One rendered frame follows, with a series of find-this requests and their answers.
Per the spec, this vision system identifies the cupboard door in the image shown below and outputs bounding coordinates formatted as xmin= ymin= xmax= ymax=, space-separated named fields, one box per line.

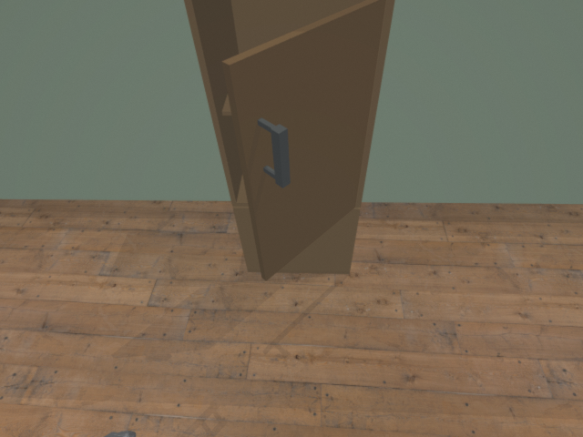
xmin=221 ymin=0 xmax=386 ymax=281

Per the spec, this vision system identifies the handle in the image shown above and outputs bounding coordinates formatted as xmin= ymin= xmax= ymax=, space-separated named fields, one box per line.
xmin=258 ymin=118 xmax=291 ymax=188

